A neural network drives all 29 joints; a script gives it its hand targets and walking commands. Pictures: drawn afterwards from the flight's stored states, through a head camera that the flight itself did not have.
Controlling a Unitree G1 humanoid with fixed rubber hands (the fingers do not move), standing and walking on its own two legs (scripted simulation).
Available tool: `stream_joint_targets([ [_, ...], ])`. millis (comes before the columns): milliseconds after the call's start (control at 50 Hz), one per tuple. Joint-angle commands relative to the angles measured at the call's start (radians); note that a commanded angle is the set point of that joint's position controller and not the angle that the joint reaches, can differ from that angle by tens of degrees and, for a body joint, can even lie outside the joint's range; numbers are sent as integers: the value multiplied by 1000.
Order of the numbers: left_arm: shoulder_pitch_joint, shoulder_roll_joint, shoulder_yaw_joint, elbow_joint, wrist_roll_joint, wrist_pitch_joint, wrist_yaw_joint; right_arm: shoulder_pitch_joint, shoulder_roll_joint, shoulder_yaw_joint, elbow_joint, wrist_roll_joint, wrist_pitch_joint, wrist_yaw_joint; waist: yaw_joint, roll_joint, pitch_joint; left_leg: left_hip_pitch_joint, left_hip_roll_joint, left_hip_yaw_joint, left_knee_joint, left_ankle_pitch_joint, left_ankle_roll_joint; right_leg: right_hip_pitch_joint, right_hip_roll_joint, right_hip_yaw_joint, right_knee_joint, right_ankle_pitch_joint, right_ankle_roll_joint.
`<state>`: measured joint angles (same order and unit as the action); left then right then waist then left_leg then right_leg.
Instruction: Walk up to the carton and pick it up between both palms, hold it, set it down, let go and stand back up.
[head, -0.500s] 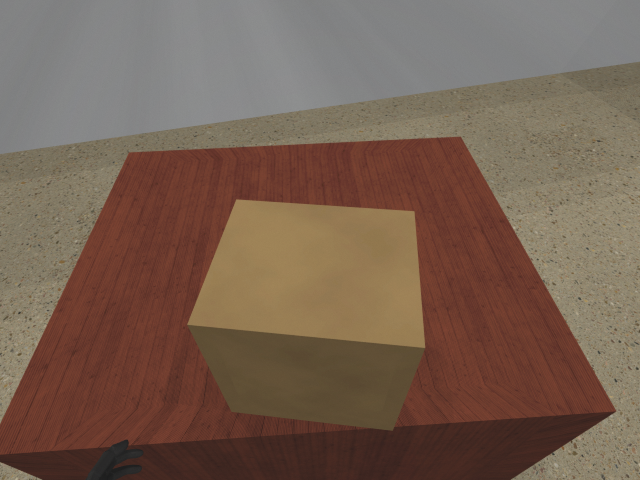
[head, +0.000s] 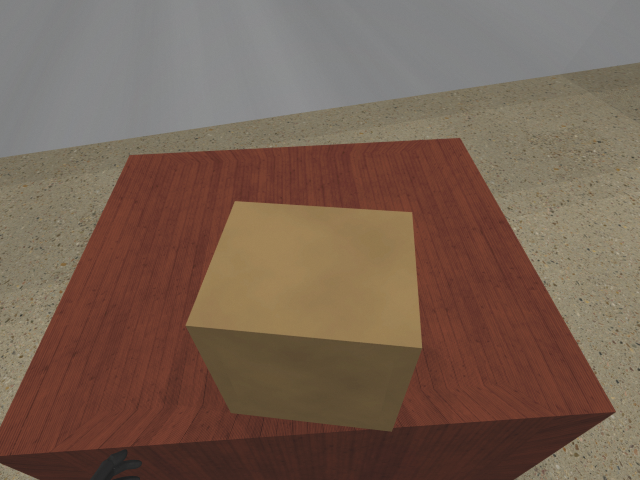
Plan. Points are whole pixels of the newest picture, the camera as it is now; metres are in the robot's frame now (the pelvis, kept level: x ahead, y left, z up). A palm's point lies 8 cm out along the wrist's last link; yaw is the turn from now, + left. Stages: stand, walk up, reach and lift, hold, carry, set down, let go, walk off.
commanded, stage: stand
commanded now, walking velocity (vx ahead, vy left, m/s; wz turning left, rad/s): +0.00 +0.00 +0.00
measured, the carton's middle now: (315, 319) +0.34 +0.02 -0.01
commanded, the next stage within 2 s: none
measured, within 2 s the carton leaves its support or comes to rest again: neither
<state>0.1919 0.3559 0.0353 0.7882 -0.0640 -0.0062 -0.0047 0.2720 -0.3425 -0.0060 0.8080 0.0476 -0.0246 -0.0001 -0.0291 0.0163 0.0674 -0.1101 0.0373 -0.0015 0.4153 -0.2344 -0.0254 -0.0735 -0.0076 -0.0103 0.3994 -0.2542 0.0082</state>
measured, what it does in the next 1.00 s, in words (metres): stands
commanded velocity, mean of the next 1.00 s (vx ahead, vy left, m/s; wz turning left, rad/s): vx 0.00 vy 0.00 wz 0.00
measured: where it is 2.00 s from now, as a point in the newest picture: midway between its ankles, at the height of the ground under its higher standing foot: outside the picture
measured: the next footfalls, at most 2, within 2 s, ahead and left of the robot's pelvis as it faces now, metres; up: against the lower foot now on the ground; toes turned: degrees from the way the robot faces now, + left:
none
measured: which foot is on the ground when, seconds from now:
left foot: down 0.00-1.00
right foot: down 0.00-1.00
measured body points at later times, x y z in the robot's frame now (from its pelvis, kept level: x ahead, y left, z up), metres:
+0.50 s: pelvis +0.00 +0.00 +0.00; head +0.00 -0.01 +0.45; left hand +0.14 +0.29 -0.10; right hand +0.08 -0.29 -0.12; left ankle +0.00 +0.14 -0.74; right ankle -0.02 -0.12 -0.74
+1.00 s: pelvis +0.00 +0.00 +0.00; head +0.01 -0.01 +0.45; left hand +0.14 +0.29 -0.10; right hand +0.07 -0.29 -0.12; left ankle +0.00 +0.14 -0.74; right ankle -0.02 -0.12 -0.74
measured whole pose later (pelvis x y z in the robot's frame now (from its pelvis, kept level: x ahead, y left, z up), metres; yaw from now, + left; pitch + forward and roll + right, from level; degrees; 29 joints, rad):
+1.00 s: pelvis +0.00 +0.00 +0.00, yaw +0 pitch -4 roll +0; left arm 0.16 0.36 0.03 0.82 -0.06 -0.01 0.00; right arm 0.27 -0.34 -0.01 0.84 0.05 -0.02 0.00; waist -0.03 0.02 0.07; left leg -0.11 0.04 0.00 0.40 -0.23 -0.03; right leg -0.08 -0.01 -0.01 0.40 -0.26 0.01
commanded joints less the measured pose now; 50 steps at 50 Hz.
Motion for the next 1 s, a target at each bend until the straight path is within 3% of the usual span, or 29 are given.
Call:
stream_joint_targets([
  [0,-98,209,35,3,89,-30,-5,-83,-256,-60,25,-74,-10,-12,23,7,-29,-34,83,-64,-95,207,53,-1,-121,65,-82,253,-39],
  [20,-61,217,32,19,82,-28,1,-102,-224,-60,15,-76,-7,-7,38,-43,2,-49,91,-78,-98,196,64,-34,-127,73,-71,254,-44],
  [60,-86,229,39,30,96,-33,-4,-99,-219,-54,1,-78,-15,4,16,-12,-32,-49,87,-66,-93,201,61,-3,-127,75,-79,225,-41],
  [80,-75,224,49,11,89,-26,-5,-131,-212,-46,6,-77,-14,8,55,-50,-45,-39,84,-41,-81,219,52,-13,-112,66,-69,249,-42],
  [120,-101,229,42,18,88,-19,-2,-111,-240,-57,20,-75,-15,-2,16,40,-37,-58,73,-44,-105,208,50,2,-130,73,-85,274,-39],
  [140,-77,220,38,16,87,-27,0,-132,-230,-51,13,-78,-13,-6,48,41,-48,-51,75,-43,-88,179,48,11,-123,72,-77,257,-34],
  [160,-65,223,45,18,79,-30,2,-124,-204,-49,7,-76,-14,3,44,-45,-46,-46,91,-61,-95,240,63,-9,-118,65,-50,256,-45],
  [200,-97,191,27,21,90,-19,3,-130,-259,-63,12,-75,-10,-3,36,-3,-23,-14,88,-55,-85,252,55,-47,-117,55,-79,263,-46],
  [220,-72,204,36,7,91,-24,1,-119,-250,-68,18,-77,-8,-5,46,-37,-41,-14,83,-57,-85,221,56,-20,-111,50,-74,242,-42],
  [240,-79,226,41,21,93,-26,10,-121,-208,-50,12,-80,-7,-4,31,17,-48,-20,91,-54,-91,228,61,-20,-125,82,-75,254,-43],
  [320,-55,208,33,29,87,-22,-5,-111,-235,-58,35,-80,-10,-4,49,-26,-35,-48,89,-66,-91,167,67,-4,-125,70,-82,201,-33],
  [360,-62,236,39,28,88,-21,4,-126,-212,-54,9,-81,-11,3,38,7,-29,-20,74,-46,-107,171,43,-47,-113,78,-81,202,-39],
  [400,-47,212,31,35,85,-25,1,-114,-227,-49,14,-76,-12,-5,43,-18,-8,-57,83,-54,-101,150,60,-36,-120,78,-103,206,-32],
  [420,-97,205,30,36,87,-27,-2,-109,-240,-57,39,-71,-10,-9,17,-18,4,-69,87,-75,-108,169,63,-32,-135,76,-88,233,-42],
  [440,-54,228,36,35,90,-29,0,-112,-240,-63,31,-70,-10,-1,42,-65,-10,-52,87,-67,-101,161,49,-24,-119,74,-91,216,-37],
  [460,-67,236,41,38,89,-28,9,-116,-217,-48,29,-81,-1,-1,32,-11,-39,-10,81,-51,-88,198,57,-39,-128,88,-98,206,-35],
  [480,-99,229,45,27,89,-29,1,-100,-217,-45,23,-78,-11,7,30,-47,-35,-48,76,-59,-94,151,51,-33,-123,87,-105,144,-41],
  [560,-79,214,35,42,89,-34,11,-107,-218,-48,44,-80,-7,-2,26,40,-23,-31,83,-58,-97,218,53,-22,-130,97,-76,271,-44],
  [580,-99,211,32,29,90,-32,6,-79,-215,-55,40,-73,-12,3,14,-15,-41,-16,83,-50,-80,245,55,3,-130,87,-80,304,-39],
  [620,-62,193,30,36,80,-30,5,-102,-247,-59,38,-73,-9,-2,36,25,-75,4,95,-62,-76,311,52,-2,-125,60,-72,305,-33],
  [640,-93,198,28,23,76,-30,0,-94,-216,-51,33,-64,-6,-5,24,-36,-51,-14,91,-65,-81,278,51,0,-125,61,-66,305,-40],
  [700,-38,213,32,47,88,-27,-2,-96,-256,-60,45,-80,-2,-8,48,16,-38,-33,92,-47,-96,220,51,10,-130,72,-81,282,-37],
  [720,-109,251,37,42,97,-30,5,-58,-211,-47,51,-59,0,-2,-12,-31,-9,-29,102,-68,-128,236,54,-13,-125,63,-75,259,-39],
  [740,-75,239,43,52,84,-31,8,-99,-219,-37,45,-79,-12,0,38,-5,-60,-11,97,-55,-91,253,66,13,-129,100,-85,278,-40],
  [800,-89,219,35,36,90,-29,8,-108,-192,-45,33,-65,-13,7,17,-23,-40,-13,84,-72,-107,227,50,-33,-128,75,-81,248,-44],
  [820,-95,226,39,51,87,-22,4,-143,-221,-44,28,-75,-10,5,38,-21,-10,-47,86,-52,-83,167,56,-34,-128,90,-109,196,-29],
  [900,-107,222,35,57,88,-25,12,-129,-223,-47,35,-79,-13,-6,25,28,-10,-61,87,-50,-116,133,56,-13,-135,107,-106,207,-38],
  [920,-115,248,43,44,96,-26,7,-99,-227,-47,47,-79,-10,-6,15,-18,-39,-43,87,-56,-107,121,63,-9,-124,92,-88,210,-45],
  [980,-85,219,30,61,86,-26,-1,-126,-235,-51,42,-82,-8,-7,41,-23,-35,-21,93,-61,-92,216,60,-20,-124,74,-97,229,-39],
])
